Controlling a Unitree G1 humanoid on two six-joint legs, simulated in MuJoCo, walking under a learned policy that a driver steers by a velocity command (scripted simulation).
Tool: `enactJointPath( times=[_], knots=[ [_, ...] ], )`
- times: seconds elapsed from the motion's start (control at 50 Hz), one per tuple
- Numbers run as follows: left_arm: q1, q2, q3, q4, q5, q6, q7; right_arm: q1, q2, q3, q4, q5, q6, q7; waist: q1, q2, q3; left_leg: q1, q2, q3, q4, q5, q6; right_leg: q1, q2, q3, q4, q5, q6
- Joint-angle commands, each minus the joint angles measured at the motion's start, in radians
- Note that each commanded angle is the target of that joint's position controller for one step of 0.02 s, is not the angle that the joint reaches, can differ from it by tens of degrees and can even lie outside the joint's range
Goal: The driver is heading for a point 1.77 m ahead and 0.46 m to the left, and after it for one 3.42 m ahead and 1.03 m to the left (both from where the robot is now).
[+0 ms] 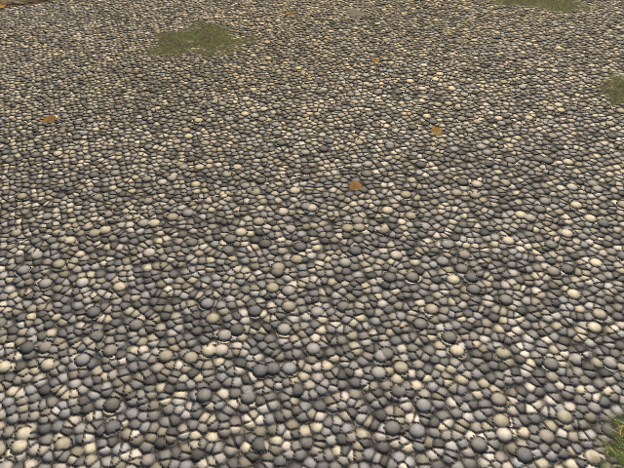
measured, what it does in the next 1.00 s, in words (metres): walks ahead: left foot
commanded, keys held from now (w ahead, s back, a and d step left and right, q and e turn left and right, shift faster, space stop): w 1.00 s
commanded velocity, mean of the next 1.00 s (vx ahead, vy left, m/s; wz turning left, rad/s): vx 0.43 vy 0.00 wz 0.00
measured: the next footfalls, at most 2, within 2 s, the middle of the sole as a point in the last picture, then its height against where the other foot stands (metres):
left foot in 0.62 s outside the picture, level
right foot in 1.16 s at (376, 388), level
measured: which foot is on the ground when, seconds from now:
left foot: down 0.00-0.16, up 0.18-0.60, down 0.62-1.00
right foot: down 0.00-0.64, up 0.66-1.00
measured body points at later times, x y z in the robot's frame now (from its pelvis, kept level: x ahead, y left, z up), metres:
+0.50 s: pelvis +0.18 -0.04 +0.00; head +0.21 -0.05 +0.44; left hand +0.06 +0.16 -0.14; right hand +0.34 -0.27 -0.14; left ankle +0.32 +0.07 -0.70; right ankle +0.04 -0.11 -0.74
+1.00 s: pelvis +0.47 -0.02 +0.00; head +0.49 -0.01 +0.45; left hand +0.61 +0.20 -0.13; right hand +0.39 -0.24 -0.14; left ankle +0.39 +0.03 -0.74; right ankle +0.64 -0.17 -0.69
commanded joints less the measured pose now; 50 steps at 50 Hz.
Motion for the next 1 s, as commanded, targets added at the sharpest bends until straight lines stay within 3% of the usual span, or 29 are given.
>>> enactJointPath(
  times=[0.02,0.06,0.1,0.14,0.16,0.18,0.2,0.22,0.24,0.26,0.3,0.36,0.44,0.5,0.56,0.6,0.62,0.64,0.66,0.68,0.7,0.72,0.76,0.82,0.88,1.0],
  knots=[
    [-0.069,0.050,0.010,-0.084,0.015,-0.029,-0.014,0.119,-0.152,-0.043,0.002,-0.008,-0.005,-0.001,-0.039,0.138,0.202,-0.074,0.341,-0.447,-0.335,-0.490,0.183,-0.255,-0.032,-0.047,0.196,-0.045,-0.015],
    [-0.072,0.065,0.019,-0.105,0.007,-0.049,-0.026,0.095,-0.160,-0.051,-0.012,-0.013,-0.022,0.004,-0.020,0.105,0.176,-0.037,0.333,-0.403,-0.321,-0.374,0.179,-0.273,-0.053,-0.036,0.207,-0.073,-0.017],
    [-0.041,0.053,0.022,-0.110,-0.004,-0.065,-0.033,0.054,-0.161,-0.057,-0.025,-0.005,-0.032,0.007,0.013,0.114,0.165,-0.103,0.282,-0.307,-0.279,-0.303,0.150,-0.145,-0.040,-0.065,0.083,-0.037,-0.024],
    [0.105,0.032,0.028,-0.057,-0.013,-0.072,-0.028,0.001,-0.148,-0.059,-0.044,0.005,-0.036,0.011,0.080,0.076,0.150,-0.270,0.199,-0.199,-0.168,-0.278,0.115,0.148,0.022,-0.121,-0.102,0.083,-0.026],
    [0.195,0.058,0.039,-0.030,-0.009,-0.076,-0.020,-0.015,-0.122,-0.052,-0.059,-0.001,-0.044,0.013,0.110,0.010,0.132,-0.373,0.151,-0.140,-0.040,-0.249,0.092,0.295,-0.013,-0.049,-0.161,0.049,-0.029],
    [0.317,0.146,0.060,-0.017,0.003,-0.085,-0.009,-0.038,-0.040,-0.029,-0.092,0.003,-0.055,0.023,0.151,-0.220,0.079,-0.506,0.031,0.014,0.292,-0.194,0.043,0.409,-0.259,0.332,-0.355,-0.227,-0.076],
    [0.395,0.214,0.079,0.010,-0.006,-0.075,-0.012,-0.059,-0.068,-0.036,-0.125,-0.016,-0.060,0.031,0.147,-0.281,0.101,-0.635,-0.012,0.057,0.515,-0.254,0.041,0.384,-0.409,0.617,-0.454,-0.396,-0.158],
    [0.295,0.165,0.068,-0.017,-0.004,-0.071,-0.012,-0.088,-0.113,-0.046,-0.130,-0.036,-0.062,0.041,0.089,-0.123,0.175,-0.653,0.061,-0.003,0.638,-0.168,0.050,0.284,-0.401,0.585,-0.444,-0.399,-0.170],
    [0.207,0.142,0.061,-0.053,-0.006,-0.079,-0.017,-0.091,-0.089,-0.042,-0.126,-0.030,-0.068,0.052,0.051,-0.062,0.196,-0.640,0.092,-0.021,0.658,-0.068,0.048,0.220,-0.358,0.493,-0.445,-0.300,-0.155],
    [0.158,0.127,0.056,-0.073,-0.009,-0.089,-0.019,-0.078,-0.073,-0.039,-0.118,-0.022,-0.075,0.059,0.024,-0.045,0.183,-0.604,0.114,-0.022,0.645,0.010,0.035,0.202,-0.313,0.399,-0.456,-0.161,-0.136],
    [0.160,0.089,0.043,-0.072,-0.012,-0.107,-0.014,-0.078,-0.084,-0.045,-0.111,-0.026,-0.071,0.069,0.008,-0.046,0.146,-0.570,0.122,0.009,0.622,0.089,0.007,0.222,-0.252,0.256,-0.453,0.100,-0.115],
    [0.248,0.076,0.033,-0.038,-0.014,-0.116,-0.010,-0.140,-0.075,-0.046,-0.137,-0.021,-0.054,0.068,0.014,-0.068,0.120,-0.605,0.108,0.057,0.602,0.131,-0.016,0.274,-0.220,0.138,-0.406,0.457,-0.112],
    [0.270,0.073,0.022,-0.035,-0.011,-0.117,-0.007,-0.336,-0.051,-0.030,-0.219,-0.012,-0.048,0.067,0.040,-0.082,0.154,-0.574,0.078,0.114,0.394,0.198,-0.030,0.229,-0.189,0.062,-0.405,0.642,-0.113],
    [0.283,0.092,0.023,-0.028,-0.010,-0.119,-0.001,-0.412,-0.049,-0.020,-0.255,-0.002,-0.048,0.064,0.050,-0.104,0.163,-0.464,0.047,0.149,0.220,0.237,-0.004,0.228,-0.198,0.035,-0.404,0.744,-0.112],
    [0.247,0.122,0.031,-0.029,-0.009,-0.124,0.003,-0.323,-0.092,-0.035,-0.247,-0.002,-0.055,0.048,-0.011,-0.109,0.103,-0.297,-0.001,0.156,0.156,0.204,0.058,0.289,-0.225,0.007,-0.272,1.075,-0.098],
    [0.212,0.146,0.040,-0.035,-0.010,-0.118,0.003,-0.060,-0.134,-0.062,-0.163,-0.001,-0.070,0.033,-0.122,-0.094,-0.033,-0.033,-0.034,0.144,0.078,0.210,0.098,0.291,-0.212,-0.018,0.032,1.153,-0.079],
    [0.205,0.139,0.039,-0.045,-0.015,-0.116,-0.002,0.087,-0.176,-0.080,-0.121,-0.017,-0.077,0.023,-0.178,-0.065,-0.110,0.189,0.057,0.050,0.051,0.158,0.127,0.143,-0.178,-0.032,0.259,0.924,-0.072],
    [0.265,0.045,0.022,-0.073,-0.028,-0.113,-0.012,0.190,-0.271,-0.103,-0.114,-0.040,-0.079,0.020,-0.150,0.107,-0.230,0.414,0.347,-0.344,0.017,0.000,0.209,-0.113,-0.059,-0.081,0.628,0.310,-0.049],
    [0.309,0.061,0.038,-0.069,-0.034,-0.108,-0.023,0.135,-0.269,-0.106,-0.116,-0.016,-0.065,0.035,-0.104,0.182,-0.272,0.453,0.457,-0.750,-0.173,-0.108,0.317,-0.337,0.063,0.011,0.864,-0.117,-0.045],
    [0.200,0.105,0.050,-0.100,-0.016,-0.103,-0.021,0.000,-0.218,-0.094,-0.137,0.005,-0.065,0.039,-0.055,0.082,-0.091,0.301,0.417,-0.616,-0.217,-0.232,0.277,-0.423,-0.026,0.047,0.870,-0.018,-0.061],
    [0.111,0.108,0.052,-0.125,-0.007,-0.107,-0.027,-0.078,-0.144,-0.075,-0.154,0.011,-0.073,0.043,-0.042,0.019,0.015,0.142,0.380,-0.482,-0.254,-0.173,0.246,-0.411,-0.063,0.038,0.811,0.068,-0.062],
    [0.089,0.086,0.053,-0.128,-0.006,-0.105,-0.029,-0.102,-0.102,-0.063,-0.149,0.003,-0.084,0.043,-0.006,-0.015,0.068,0.033,0.336,-0.383,-0.281,-0.052,0.212,-0.360,-0.094,0.038,0.748,0.106,-0.060],
    [0.119,0.044,0.049,-0.121,0.013,-0.080,-0.037,-0.066,-0.060,-0.045,-0.117,-0.001,-0.103,0.034,0.043,0.004,0.074,-0.072,0.273,-0.239,-0.293,0.129,0.171,-0.261,-0.121,0.035,0.661,0.117,-0.038],
    [0.058,0.044,0.053,-0.152,0.014,-0.056,-0.045,0.015,-0.099,-0.047,-0.089,-0.001,-0.120,0.029,0.052,0.028,0.091,-0.073,0.241,-0.145,-0.310,0.275,0.167,-0.313,-0.132,-0.003,0.578,0.163,-0.012],
    [-0.100,0.063,0.055,-0.211,0.009,-0.049,-0.051,0.078,-0.110,-0.043,-0.081,0.003,-0.118,0.030,0.021,0.037,0.121,-0.022,0.216,-0.094,-0.331,0.355,0.148,-0.419,-0.145,-0.039,0.438,0.276,0.013],
    [-0.321,0.045,0.039,-0.285,-0.010,-0.055,-0.056,0.200,-0.106,-0.032,-0.056,0.003,-0.117,0.022,-0.048,0.065,0.120,0.119,0.200,-0.030,-0.298,0.569,0.104,-0.398,-0.090,-0.107,0.124,0.408,0.016]
  ],
)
